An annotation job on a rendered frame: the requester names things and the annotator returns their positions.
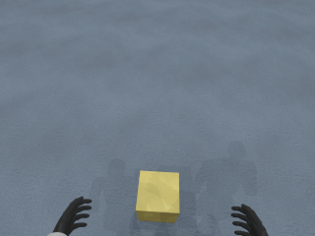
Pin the carton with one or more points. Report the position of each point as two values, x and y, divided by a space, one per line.
158 196

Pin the robot left hand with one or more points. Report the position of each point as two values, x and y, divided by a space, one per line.
66 223

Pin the robot right hand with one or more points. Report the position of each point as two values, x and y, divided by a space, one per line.
254 225

